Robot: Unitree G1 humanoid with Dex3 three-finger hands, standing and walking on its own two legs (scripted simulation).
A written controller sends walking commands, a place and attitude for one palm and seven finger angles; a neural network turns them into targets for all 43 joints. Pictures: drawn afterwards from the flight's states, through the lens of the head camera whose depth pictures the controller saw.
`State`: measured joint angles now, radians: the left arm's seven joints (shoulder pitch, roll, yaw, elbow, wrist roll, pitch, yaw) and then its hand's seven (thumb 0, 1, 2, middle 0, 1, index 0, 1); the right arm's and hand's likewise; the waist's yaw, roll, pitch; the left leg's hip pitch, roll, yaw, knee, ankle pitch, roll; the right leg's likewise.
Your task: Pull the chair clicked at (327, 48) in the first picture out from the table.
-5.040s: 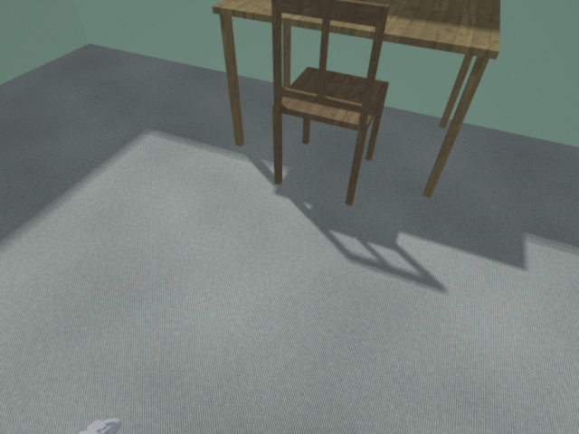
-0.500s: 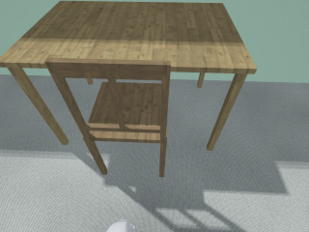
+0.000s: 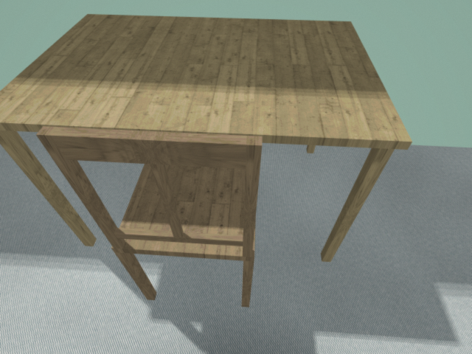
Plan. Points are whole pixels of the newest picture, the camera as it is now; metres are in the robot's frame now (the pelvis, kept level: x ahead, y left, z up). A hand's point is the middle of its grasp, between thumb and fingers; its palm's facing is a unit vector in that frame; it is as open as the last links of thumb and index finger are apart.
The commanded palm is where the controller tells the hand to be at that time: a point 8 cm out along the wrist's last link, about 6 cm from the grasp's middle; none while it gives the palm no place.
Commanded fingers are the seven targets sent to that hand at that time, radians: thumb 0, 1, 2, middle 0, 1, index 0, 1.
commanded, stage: come to a stop and stand still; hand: left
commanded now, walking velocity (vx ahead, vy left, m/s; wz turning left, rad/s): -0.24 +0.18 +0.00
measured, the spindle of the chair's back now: (169, 203) +0.45 +0.19 -0.07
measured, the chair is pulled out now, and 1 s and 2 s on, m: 0.00 0.00 0.00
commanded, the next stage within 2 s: none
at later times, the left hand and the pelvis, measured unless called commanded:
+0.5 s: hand out of the picture +0.00 +0.26 -0.17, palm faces +0.11 -0.97 -0.21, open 7.4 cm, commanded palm none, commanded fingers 0.00 0.90 0.90 -0.20 -0.30 -0.20 -0.30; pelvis -0.04 +0.06 +0.01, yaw +2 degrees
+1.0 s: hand out of the picture -0.11 +0.20 -0.16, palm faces +0.04 -0.98 -0.17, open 7.4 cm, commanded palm none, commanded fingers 0.00 0.90 0.90 -0.20 -0.30 -0.20 -0.30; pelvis -0.09 +0.05 +0.01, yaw +1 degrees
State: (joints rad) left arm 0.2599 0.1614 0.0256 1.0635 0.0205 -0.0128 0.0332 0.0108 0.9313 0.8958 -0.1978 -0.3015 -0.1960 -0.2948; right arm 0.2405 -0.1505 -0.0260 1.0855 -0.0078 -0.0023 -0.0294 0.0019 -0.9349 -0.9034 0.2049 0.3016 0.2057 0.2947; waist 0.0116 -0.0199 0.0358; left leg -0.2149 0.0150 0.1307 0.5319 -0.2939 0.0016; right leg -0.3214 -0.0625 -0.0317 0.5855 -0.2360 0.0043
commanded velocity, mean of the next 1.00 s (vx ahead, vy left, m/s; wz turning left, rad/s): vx -0.03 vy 0.02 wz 0.00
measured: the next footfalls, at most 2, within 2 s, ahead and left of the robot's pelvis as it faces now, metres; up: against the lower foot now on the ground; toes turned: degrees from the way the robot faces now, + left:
left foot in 0.36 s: -0.01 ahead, +0.15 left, +0.00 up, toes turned +6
right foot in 0.72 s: -0.08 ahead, -0.04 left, +0.00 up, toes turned -1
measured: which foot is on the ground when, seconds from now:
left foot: down 0.00-0.02, up 0.04-0.34, down 0.36-1.00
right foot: down 0.00-0.36, up 0.38-0.70, down 0.72-1.00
